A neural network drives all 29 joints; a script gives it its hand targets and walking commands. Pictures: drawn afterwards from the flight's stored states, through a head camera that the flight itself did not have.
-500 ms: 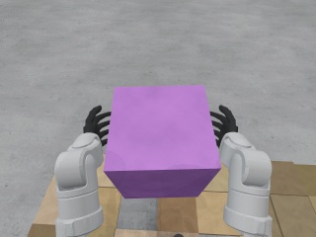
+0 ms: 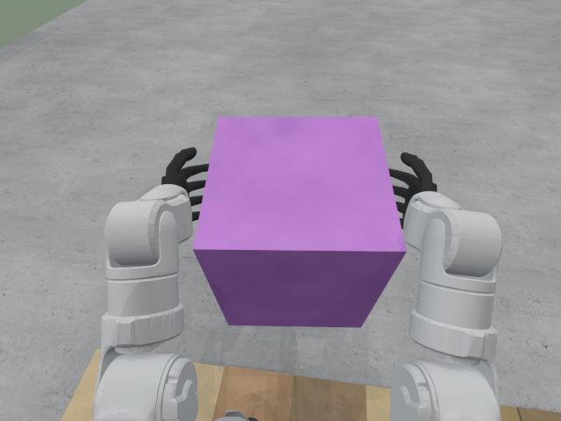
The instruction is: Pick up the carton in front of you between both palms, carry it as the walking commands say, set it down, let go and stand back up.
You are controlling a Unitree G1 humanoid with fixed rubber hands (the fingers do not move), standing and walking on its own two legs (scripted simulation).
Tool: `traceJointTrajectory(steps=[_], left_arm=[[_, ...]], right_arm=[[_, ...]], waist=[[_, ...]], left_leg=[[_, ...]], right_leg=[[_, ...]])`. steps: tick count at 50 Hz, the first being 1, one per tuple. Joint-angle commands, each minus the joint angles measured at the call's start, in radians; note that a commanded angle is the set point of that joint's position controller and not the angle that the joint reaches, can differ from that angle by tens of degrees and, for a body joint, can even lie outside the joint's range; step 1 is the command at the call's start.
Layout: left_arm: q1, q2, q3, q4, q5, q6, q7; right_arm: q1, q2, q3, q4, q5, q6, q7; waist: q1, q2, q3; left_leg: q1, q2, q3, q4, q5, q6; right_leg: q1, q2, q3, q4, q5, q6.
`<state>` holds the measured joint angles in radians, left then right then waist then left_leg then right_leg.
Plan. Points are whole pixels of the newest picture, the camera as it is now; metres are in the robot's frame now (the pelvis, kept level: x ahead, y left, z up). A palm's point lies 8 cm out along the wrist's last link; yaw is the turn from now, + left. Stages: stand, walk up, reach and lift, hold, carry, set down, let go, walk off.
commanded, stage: carry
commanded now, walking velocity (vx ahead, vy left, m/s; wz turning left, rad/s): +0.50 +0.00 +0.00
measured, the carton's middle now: (295, 231) +0.38 +0.01 +0.10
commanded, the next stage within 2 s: none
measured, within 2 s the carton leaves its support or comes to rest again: neither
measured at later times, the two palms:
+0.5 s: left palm (229, 100) +0.68 +0.16 +0.14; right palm (377, 103) +0.70 -0.14 +0.13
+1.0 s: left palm (233, 55) +1.04 +0.21 +0.08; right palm (339, 59) +1.02 -0.09 +0.08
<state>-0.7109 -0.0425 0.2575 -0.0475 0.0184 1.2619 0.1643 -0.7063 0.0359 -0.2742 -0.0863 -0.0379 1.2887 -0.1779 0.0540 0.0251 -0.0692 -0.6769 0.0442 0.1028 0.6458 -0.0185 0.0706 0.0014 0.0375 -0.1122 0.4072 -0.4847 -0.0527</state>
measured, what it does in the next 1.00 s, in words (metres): walks ahead: left foot, then right foot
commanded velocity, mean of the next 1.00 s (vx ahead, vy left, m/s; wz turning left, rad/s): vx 0.50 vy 0.00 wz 0.00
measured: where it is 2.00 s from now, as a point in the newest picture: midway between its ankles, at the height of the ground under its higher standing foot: (279, 199)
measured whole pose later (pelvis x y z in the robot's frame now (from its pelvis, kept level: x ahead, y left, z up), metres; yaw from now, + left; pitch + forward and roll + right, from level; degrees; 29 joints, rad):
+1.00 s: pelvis +0.69 +0.07 -0.02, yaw +1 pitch +5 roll -1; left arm -0.58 -0.07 0.24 0.04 0.04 1.17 0.15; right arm -0.54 0.08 -0.26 0.01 -0.05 1.15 -0.15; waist -0.03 -0.01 -0.05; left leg -0.42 -0.04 0.11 0.59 -0.26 0.12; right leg -0.56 -0.01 0.00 1.27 -0.41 -0.02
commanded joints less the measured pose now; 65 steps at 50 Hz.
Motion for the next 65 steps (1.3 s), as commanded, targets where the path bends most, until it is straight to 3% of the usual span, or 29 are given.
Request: traceJointTrajectory(steps=[1, 2, 3, 4, 5, 6, 8, 13, 16, 19, 20, 21, 22, 23, 26, 33, 37, 39, 41, 42, 43, 44, 45, 46, 48, 56, 61, 63, 65], left_arm=[[-0.656, -0.777, -0.565, -0.001, -0.305, 0.004, -0.102], [-0.675, -0.815, -0.562, 0.005, -0.305, 0.005, -0.102], [-0.711, -0.842, -0.566, -0.025, -0.309, 0.0, -0.104], [-0.747, -0.867, -0.581, -0.061, -0.312, -0.006, -0.108], [-0.763, -0.926, -0.596, -0.072, -0.318, -0.012, -0.116], [-0.736, -0.952, -0.587, -0.048, -0.301, -0.024, -0.116], [-0.661, -0.975, -0.561, -0.043, -0.24, -0.048, -0.115], [-0.497, -0.952, -0.583, -0.039, -0.152, -0.109, -0.118], [-0.469, -0.917, -0.614, -0.079, -0.152, -0.135, -0.119], [-0.456, -0.88, -0.644, -0.107, -0.172, -0.14, -0.126], [-0.411, -0.858, -0.643, -0.079, -0.176, -0.136, -0.129], [-0.366, -0.834, -0.64, -0.048, -0.172, -0.13, -0.132], [-0.365, -0.799, -0.638, -0.022, -0.174, -0.126, -0.128], [-0.367, -0.833, -0.65, -0.017, -0.194, -0.119, -0.131], [-0.479, -0.932, -0.714, -0.085, -0.29, -0.129, -0.156], [-0.585, -0.962, -0.772, -0.114, -0.403, -0.159, -0.168], [-0.483, -0.932, -0.728, -0.028, -0.366, -0.15, -0.161], [-0.487, -0.922, -0.717, -0.015, -0.348, -0.147, -0.154], [-0.492, -0.913, -0.7, -0.01, -0.322, -0.142, -0.142], [-0.486, -0.893, -0.683, -0.002, -0.299, -0.137, -0.132], [-0.471, -0.874, -0.664, 0.032, -0.278, -0.121, -0.118], [-0.461, -0.845, -0.636, 0.057, -0.262, -0.107, -0.101], [-0.448, -0.835, -0.625, 0.035, -0.25, -0.098, -0.088], [-0.477, -0.855, -0.617, 0.013, -0.246, -0.096, -0.081], [-0.49, -0.909, -0.604, 0.004, -0.23, -0.107, -0.082], [-0.427, -0.948, -0.664, -0.054, -0.177, -0.186, -0.099], [-0.385, -0.873, -0.682, -0.101, -0.183, -0.188, -0.098], [-0.354, -0.835, -0.675, -0.095, -0.182, -0.174, -0.096], [-0.32, -0.805, -0.655, -0.075, -0.165, -0.164, -0.098]], right_arm=[[-0.629, 0.765, 0.542, 0.072, 0.25, -0.01, 0.084], [-0.656, 0.768, 0.527, 0.1, 0.233, -0.016, 0.084], [-0.642, 0.798, 0.53, 0.108, 0.234, -0.029, 0.085], [-0.608, 0.855, 0.538, 0.11, 0.242, -0.042, 0.091], [-0.598, 0.901, 0.549, 0.108, 0.251, -0.052, 0.099], [-0.595, 0.952, 0.578, 0.086, 0.275, -0.06, 0.108], [-0.694, 1.05, 0.669, -0.026, 0.338, -0.092, 0.126], [-0.705, 1.085, 0.781, -0.115, 0.4, -0.157, 0.156], [-0.649, 1.05, 0.81, -0.116, 0.397, -0.177, 0.167], [-0.578, 1.005, 0.816, -0.091, 0.384, -0.179, 0.164], [-0.551, 0.983, 0.806, -0.073, 0.369, -0.173, 0.159], [-0.537, 0.952, 0.782, -0.043, 0.348, -0.163, 0.153], [-0.481, 0.937, 0.752, -0.015, 0.324, -0.149, 0.151], [-0.472, 0.908, 0.721, 0.005, 0.299, -0.142, 0.145], [-0.45, 0.929, 0.664, 0.028, 0.243, -0.143, 0.14], [-0.406, 0.868, 0.613, 0.011, 0.147, -0.172, 0.102], [-0.365, 0.81, 0.594, 0.019, 0.121, -0.154, 0.099], [-0.399, 0.798, 0.601, 0.001, 0.14, -0.146, 0.106], [-0.389, 0.776, 0.596, -0.005, 0.159, -0.14, 0.109], [-0.384, 0.761, 0.59, -0.007, 0.164, -0.136, 0.11], [-0.378, 0.725, 0.566, 0.037, 0.16, -0.131, 0.104], [-0.394, 0.697, 0.561, 0.062, 0.174, -0.126, 0.095], [-0.387, 0.721, 0.584, 0.055, 0.206, -0.126, 0.095], [-0.424, 0.779, 0.602, 0.032, 0.242, -0.13, 0.103], [-0.537, 0.9, 0.652, -0.014, 0.303, -0.142, 0.126], [-0.549, 1.008, 0.764, -0.069, 0.38, -0.22, 0.17], [-0.473, 0.934, 0.771, -0.086, 0.37, -0.223, 0.161], [-0.418, 0.899, 0.755, -0.064, 0.351, -0.214, 0.153], [-0.4, 0.873, 0.741, -0.044, 0.325, -0.203, 0.145]], waist=[[-0.023, -0.156, -0.241], [-0.053, -0.072, -0.308], [-0.103, 0.015, -0.426], [-0.202, 0.114, -0.514], [-0.202, 0.318, -0.544], [-0.177, 0.193, -0.567], [-0.159, 0.007, -0.502], [-0.131, 0.065, -0.44], [-0.121, 0.108, -0.406], [-0.038, 0.057, -0.427], [0.022, -0.016, -0.449], [0.062, -0.12, -0.462], [0.019, -0.345, -0.494], [0.023, -0.286, -0.493], [0.039, -0.077, -0.409], [0.051, -0.142, -0.37], [0.061, -0.13, -0.281], [0.038, -0.144, -0.265], [-0.077, -0.092, -0.343], [-0.1, 0.023, -0.356], [-0.059, 0.223, -0.381], [-0.102, 0.301, -0.479], [-0.117, 0.28, -0.49], [-0.103, 0.151, -0.446], [-0.09, 0.049, -0.403], [-0.126, 0.061, -0.4], [-0.15, 0.076, -0.337], [-0.125, 0.125, -0.37], [-0.043, 0.094, -0.464]], left_leg=[[0.199, -0.093, 0.084, -0.098, -0.102, 0.037], [0.426, -0.14, 0.139, -0.091, -0.103, 0.048], [0.776, -0.083, 0.034, -0.049, -0.029, 0.115], [0.958, 0.012, -0.162, -0.141, -0.106, 0.182], [1.089, 0.195, -0.457, -0.159, 0.157, 0.253], [1.09, 0.23, -0.507, -0.14, 0.254, 0.255], [0.95, 0.223, -0.458, -0.177, 0.162, 0.186], [0.802, 0.195, -0.318, -0.226, 0.045, 0.177], [0.661, 0.154, -0.204, -0.235, 0.039, 0.133], [0.469, 0.106, -0.064, -0.076, 0.204, 0.056], [0.392, 0.049, -0.016, 0.08, 0.233, 0.029], [0.223, -0.02, -0.022, 0.264, -0.123, -0.004], [-0.026, -0.128, -0.058, 0.501, -0.467, -0.03], [-0.132, -0.071, -0.125, 0.61, -0.524, -0.011], [-0.19, -0.019, -0.136, 0.511, -0.454, -0.031], [-0.096, -0.025, -0.062, 0.137, -0.088, -0.049], [0.142, -0.045, -0.004, -0.189, 0.198, -0.023], [0.254, -0.026, -0.009, -0.231, 0.271, 0.006], [0.581, -0.027, 0.013, -0.238, 0.237, -0.007], [0.74, 0.038, -0.044, -0.212, 0.241, -0.038], [0.908, 0.222, -0.296, -0.041, 0.647, -0.007], [1.057, 0.306, -0.482, -0.071, 0.494, 0.147], [0.98, 0.323, -0.583, -0.175, 0.109, 0.21], [0.88, 0.28, -0.578, -0.223, -0.027, 0.191], [0.755, 0.272, -0.503, -0.239, 0.06, 0.19], [0.836, 0.173, -0.272, -0.222, 0.393, 0.134], [0.844, 0.088, -0.121, -0.194, 0.646, 0.068], [0.822, 0.09, -0.089, -0.104, 0.806, 0.029], [0.647, 0.077, -0.028, 0.161, 0.635, -0.027]], right_leg=[[0.116, -0.242, 0.086, 0.075, 1.052, -0.091], [0.033, -0.185, 0.034, 0.259, 1.157, -0.047], [-0.224, -0.166, 0.028, 0.476, 1.097, 0.029], [-0.417, -0.078, -0.012, 0.769, 0.835, 0.073], [-0.653, 0.046, 0.048, 1.035, 0.002, 0.094], [-0.722, 0.013, 0.16, 1.121, -0.03, 0.063], [-0.74, -0.04, 0.174, 0.985, 0.034, 0.014], [-0.665, -0.057, 0.105, 0.547, 0.025, 0.021], [-0.471, -0.022, 0.04, 0.239, 0.207, 0.028], [-0.083, 0.006, -0.068, 0.127, 0.465, 0.007], [0.053, 0.001, -0.036, 0.096, 0.422, -0.02], [0.185, -0.17, 0.231, 0.062, 0.417, -0.058], [0.324, -0.374, 0.645, 0.002, 0.536, -0.223], [0.364, -0.404, 0.661, 0.029, 0.535, -0.277], [0.288, -0.346, 0.495, 0.06, 0.707, -0.216], [0.199, -0.252, 0.268, 0.046, 0.827, -0.143], [0.052, -0.181, 0.15, 0.023, 0.674, -0.08], [0.012, -0.177, 0.118, 0.107, 0.647, -0.062], [-0.121, -0.13, 0.061, 0.387, 0.66, -0.013], [-0.293, -0.079, 0.042, 0.603, 0.38, 0.019], [-0.529, 0.003, 0.067, 0.798, -0.097, 0.047], [-0.697, 0.027, 0.132, 0.961, -0.08, 0.044], [-0.767, -0.014, 0.157, 1.022, -0.038, 0.035], [-0.778, -0.05, 0.162, 0.978, 0.03, 0.028], [-0.77, -0.087, 0.145, 0.906, 0.088, 0.03], [-0.854, -0.084, 0.056, 0.586, 0.271, 0.021], [-0.656, 0.011, -0.064, 0.183, 0.5, -0.012], [-0.443, 0.049, -0.096, 0.071, 0.56, -0.034], [-0.049, -0.012, -0.057, -0.026, 0.624, -0.044]])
